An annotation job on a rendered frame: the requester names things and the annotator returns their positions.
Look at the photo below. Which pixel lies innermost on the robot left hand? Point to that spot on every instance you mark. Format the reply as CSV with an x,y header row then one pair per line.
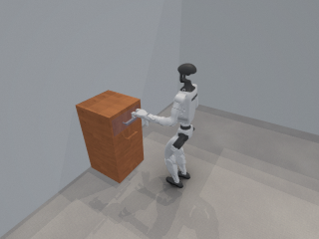
x,y
140,113

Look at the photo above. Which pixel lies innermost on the drawer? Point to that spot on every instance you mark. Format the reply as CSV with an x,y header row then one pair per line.
x,y
117,123

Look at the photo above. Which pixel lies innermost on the right robot foot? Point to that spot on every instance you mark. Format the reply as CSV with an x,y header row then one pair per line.
x,y
180,174

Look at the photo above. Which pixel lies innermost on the robot left forearm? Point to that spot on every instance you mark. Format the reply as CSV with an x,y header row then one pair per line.
x,y
159,120

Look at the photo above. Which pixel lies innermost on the cabinet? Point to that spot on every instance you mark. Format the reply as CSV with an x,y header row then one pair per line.
x,y
114,156

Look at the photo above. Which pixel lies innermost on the robot left upper arm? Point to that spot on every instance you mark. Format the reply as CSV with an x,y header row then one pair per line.
x,y
178,101

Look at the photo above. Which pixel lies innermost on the robot right upper arm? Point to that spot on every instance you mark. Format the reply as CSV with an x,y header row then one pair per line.
x,y
195,85

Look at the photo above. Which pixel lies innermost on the handle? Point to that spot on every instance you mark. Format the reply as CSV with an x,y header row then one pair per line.
x,y
129,121
130,137

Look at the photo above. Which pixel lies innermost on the right robot thigh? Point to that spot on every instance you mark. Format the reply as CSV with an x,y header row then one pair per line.
x,y
179,152

